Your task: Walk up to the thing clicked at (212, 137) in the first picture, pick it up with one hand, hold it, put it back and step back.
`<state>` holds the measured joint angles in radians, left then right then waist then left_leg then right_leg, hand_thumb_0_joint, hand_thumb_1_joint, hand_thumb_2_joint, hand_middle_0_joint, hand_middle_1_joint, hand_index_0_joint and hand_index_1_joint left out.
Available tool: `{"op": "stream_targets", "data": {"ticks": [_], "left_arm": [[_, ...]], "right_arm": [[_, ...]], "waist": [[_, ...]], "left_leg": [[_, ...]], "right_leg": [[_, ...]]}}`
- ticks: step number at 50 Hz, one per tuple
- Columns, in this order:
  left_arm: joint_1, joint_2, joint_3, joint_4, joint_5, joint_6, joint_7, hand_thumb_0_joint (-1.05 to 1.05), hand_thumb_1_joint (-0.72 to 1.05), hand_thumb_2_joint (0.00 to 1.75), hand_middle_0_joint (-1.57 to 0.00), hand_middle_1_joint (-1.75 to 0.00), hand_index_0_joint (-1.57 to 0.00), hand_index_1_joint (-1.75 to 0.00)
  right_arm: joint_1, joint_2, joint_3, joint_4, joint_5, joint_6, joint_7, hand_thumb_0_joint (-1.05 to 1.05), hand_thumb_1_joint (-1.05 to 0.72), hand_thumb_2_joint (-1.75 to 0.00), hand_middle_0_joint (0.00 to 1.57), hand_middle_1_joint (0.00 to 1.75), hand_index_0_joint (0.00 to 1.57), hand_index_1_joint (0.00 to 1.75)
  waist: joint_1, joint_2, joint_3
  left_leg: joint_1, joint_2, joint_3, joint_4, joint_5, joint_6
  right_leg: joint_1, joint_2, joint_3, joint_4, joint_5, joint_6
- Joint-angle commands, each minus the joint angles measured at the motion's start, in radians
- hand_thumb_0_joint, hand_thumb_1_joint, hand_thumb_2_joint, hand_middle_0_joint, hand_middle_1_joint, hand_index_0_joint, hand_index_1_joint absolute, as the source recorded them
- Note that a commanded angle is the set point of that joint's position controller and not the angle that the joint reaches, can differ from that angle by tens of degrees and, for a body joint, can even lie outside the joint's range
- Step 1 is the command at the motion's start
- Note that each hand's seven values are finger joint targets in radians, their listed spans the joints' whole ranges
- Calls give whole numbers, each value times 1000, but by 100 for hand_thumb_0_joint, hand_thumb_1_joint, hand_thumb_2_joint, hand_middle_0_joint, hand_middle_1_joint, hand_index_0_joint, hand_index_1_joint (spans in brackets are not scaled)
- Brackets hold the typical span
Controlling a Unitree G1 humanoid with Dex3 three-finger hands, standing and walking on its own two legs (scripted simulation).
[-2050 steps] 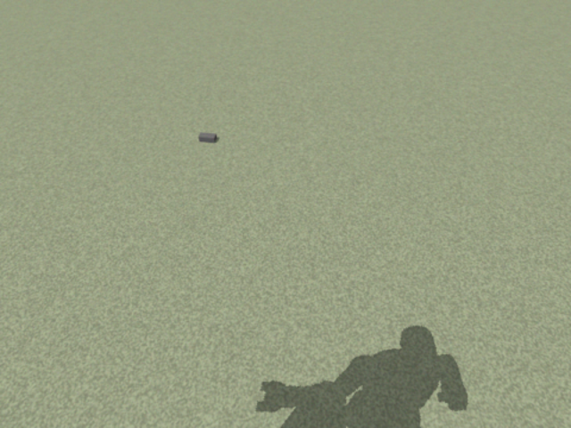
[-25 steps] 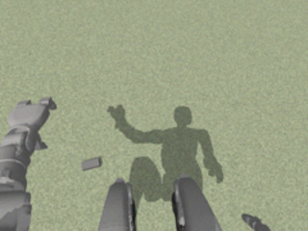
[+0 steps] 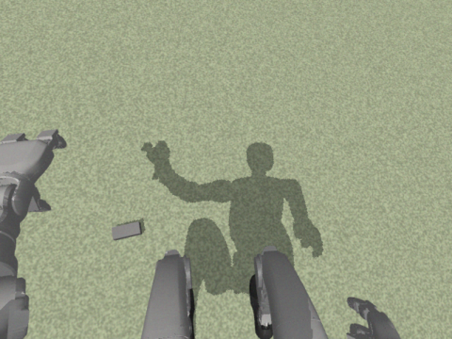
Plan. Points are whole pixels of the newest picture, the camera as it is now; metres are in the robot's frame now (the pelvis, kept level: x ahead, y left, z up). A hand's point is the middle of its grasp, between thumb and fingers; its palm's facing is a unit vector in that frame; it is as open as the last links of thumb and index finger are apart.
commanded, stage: go down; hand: left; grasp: from above
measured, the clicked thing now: (127, 230) +0.36 +0.30 -0.60
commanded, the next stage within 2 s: approach in 1.54 s
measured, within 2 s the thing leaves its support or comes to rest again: neither
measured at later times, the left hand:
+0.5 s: hand (40, 182) +0.39 +0.35 -0.12, palm faces -0.43 -0.05 -0.90, open 12.4 cm
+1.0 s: hand (35, 187) +0.39 +0.37 -0.13, palm faces -0.43 -0.05 -0.90, open 12.1 cm
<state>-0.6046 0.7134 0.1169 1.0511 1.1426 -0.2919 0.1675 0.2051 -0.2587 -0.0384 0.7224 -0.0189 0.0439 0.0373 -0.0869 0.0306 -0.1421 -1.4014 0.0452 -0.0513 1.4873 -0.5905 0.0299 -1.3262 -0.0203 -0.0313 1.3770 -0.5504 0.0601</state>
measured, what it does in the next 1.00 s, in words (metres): stands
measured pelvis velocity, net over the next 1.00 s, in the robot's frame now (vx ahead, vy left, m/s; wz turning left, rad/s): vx -0.02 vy -0.01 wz -0.02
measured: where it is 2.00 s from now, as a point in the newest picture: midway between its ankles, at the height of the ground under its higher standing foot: (224, 321)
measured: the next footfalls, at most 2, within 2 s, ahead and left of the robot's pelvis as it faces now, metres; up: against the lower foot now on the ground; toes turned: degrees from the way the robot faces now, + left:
none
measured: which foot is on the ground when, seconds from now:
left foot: down 0.00-1.00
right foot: down 0.00-1.00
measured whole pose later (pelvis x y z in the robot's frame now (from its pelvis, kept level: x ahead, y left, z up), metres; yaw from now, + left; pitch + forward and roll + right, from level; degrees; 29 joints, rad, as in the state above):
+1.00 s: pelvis -0.02 -0.01 -0.05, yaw -1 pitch +32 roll -8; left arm -0.67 0.85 0.22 1.08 1.17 -0.38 0.11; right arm 0.19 -0.26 0.00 0.72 -0.04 0.07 0.06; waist -0.11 0.02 -0.14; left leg -1.62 0.05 -0.09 1.67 -0.61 0.02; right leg -1.54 -0.01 -0.05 1.55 -0.57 0.06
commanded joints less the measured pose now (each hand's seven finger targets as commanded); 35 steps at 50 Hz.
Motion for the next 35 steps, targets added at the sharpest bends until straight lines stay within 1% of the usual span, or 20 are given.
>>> {"op": "stream_targets", "data": {"ticks": [1,2,4,6,7,8,9,10,11,12,14,15,16,17,18,21,22,25,28,35], "left_arm": [[-314,343,96,-182,-8,-16,41,0,-30,79,-26,-85,-27,-84],[-283,351,103,-144,-1,-14,42,0,-30,79,-26,-86,-27,-84],[-310,347,97,-172,-2,-24,41,0,-30,79,-26,-86,-28,-85],[-292,358,111,-138,2,-24,41,0,-29,78,-28,-86,-29,-85],[-321,373,117,-166,-2,-30,41,0,-28,78,-28,-86,-30,-85],[-296,367,113,-128,5,-24,39,0,-28,78,-28,-86,-30,-85],[-335,363,105,-166,1,-29,36,0,-27,76,-28,-87,-30,-85],[-311,381,123,-146,2,-29,35,0,-27,76,-28,-87,-31,-85],[-328,383,115,-160,7,-29,32,0,-26,76,-30,-86,-32,-84],[-311,385,123,-139,1,-29,29,0,-27,77,-30,-85,-31,-84],[-327,385,119,-153,-4,-32,21,0,-26,75,-29,-87,-31,-85],[-349,410,134,-165,-5,-36,20,0,-26,75,-29,-87,-31,-84],[-314,404,131,-125,-6,-35,16,0,-27,76,-29,-87,-31,-85],[-336,389,118,-148,-8,-39,11,0,-26,75,-29,-88,-31,-85],[-338,412,130,-157,-7,-43,10,0,-27,76,-29,-88,-31,-86],[-314,440,154,-135,-4,-50,6,0,-25,74,-31,-88,-33,-85],[-338,438,148,-145,-8,-57,3,0,-25,75,-30,-88,-33,-86],[-314,445,157,-104,-5,-62,2,0,-26,73,-29,-89,-32,-86],[-327,458,158,-109,6,-70,0,0,-25,73,-30,-88,-33,-84],[-336,484,173,-110,6,-80,0,0,-24,72,-31,-87,-34,-84]], "right_arm": [[163,-203,-66,-35,-12,-9,-11,0,-90,-90,20,30,20,30],[160,-204,-63,-39,-12,-5,-9,0,-91,-90,20,30,20,30],[159,-201,-61,-43,-13,-3,-7,0,-91,-90,20,30,20,30],[160,-204,-58,-42,-17,1,-5,0,-91,-90,20,30,20,30],[156,-206,-63,-41,-17,0,-4,0,-91,-90,20,30,20,30],[158,-211,-61,-42,-19,3,-3,0,-91,-90,20,30,20,30],[158,-206,-62,-42,-21,3,-2,0,-91,-90,20,30,20,30],[160,-214,-68,-39,-21,4,-1,0,-91,-91,20,30,20,30],[159,-214,-62,-40,-22,6,-1,0,-91,-91,20,30,20,30],[160,-212,-63,-43,-22,7,1,0,-91,-91,20,30,20,30],[160,-212,-61,-41,-25,8,2,0,-91,-91,20,30,20,30],[159,-219,-66,-41,-24,8,1,0,-91,-91,20,30,20,30],[157,-216,-61,-42,-25,9,1,0,-91,-91,20,30,20,30],[161,-215,-58,-42,-25,9,2,0,-91,-91,20,30,20,30],[161,-213,-54,-42,-26,9,2,0,-92,-91,20,30,20,30],[163,-213,-48,-42,-28,12,2,0,-92,-91,20,30,20,30],[161,-210,-48,-41,-29,10,2,0,-92,-91,20,30,20,30],[163,-211,-43,-42,-29,10,1,0,-92,-91,20,30,20,30],[157,-215,-42,-45,-26,9,0,0,-92,-91,20,30,20,30],[159,-211,-37,-40,-29,5,-1,0,-92,-91,20,30,20,30]], "waist": [[3,203,-534],[-2,185,-530],[-10,190,-555],[-6,184,-532],[0,207,-554],[-8,196,-543],[-10,214,-563],[-4,196,-577],[-9,225,-562],[-2,211,-560],[-11,217,-555],[-7,220,-576],[-13,201,-550],[-22,210,-548],[-11,216,-569],[-8,200,-575],[-13,211,-575],[-15,187,-531],[-11,198,-529],[-16,206,-557]], "left_leg": [[494,-8,-56,-186,394,-35],[490,-8,-62,-181,386,-33],[468,-14,-46,-161,377,-26],[452,-14,-55,-156,364,-27],[466,-12,-60,-160,356,-30],[472,-10,-68,-155,364,-29],[469,-9,-65,-147,372,-30],[486,-8,-79,-148,374,-31],[473,-8,-83,-149,370,-35],[482,-7,-82,-148,361,-33],[473,-5,-93,-146,344,-34],[473,-5,-94,-150,322,-34],[459,-7,-99,-147,298,-31],[444,-7,-91,-141,292,-30],[445,-9,-83,-133,302,-28],[421,-10,-70,-110,308,-21],[407,-11,-71,-111,293,-23],[356,-14,-70,-112,231,-19],[348,-12,-72,-120,184,-21],[322,-16,-50,-72,224,-15]], "right_leg": [[99,50,-31,-98,214,-94],[92,49,-33,-94,211,-93],[113,51,-30,-91,227,-92],[81,49,-32,-77,211,-91],[72,50,-34,-73,200,-92],[52,51,-36,-71,198,-91],[49,52,-37,-62,204,-91],[52,50,-40,-59,204,-90],[26,50,-39,-47,195,-91],[28,51,-40,-53,186,-90],[9,48,-42,-48,173,-88],[18,50,-42,-44,169,-89],[9,50,-43,-46,155,-86],[2,49,-40,-44,153,-87],[16,49,-38,-43,161,-88],[16,50,-35,-40,166,-89],[17,50,-36,-31,165,-89],[14,48,-37,-33,142,-87],[-3,51,-39,-25,113,-89],[-11,54,-35,-9,141,-88]]}}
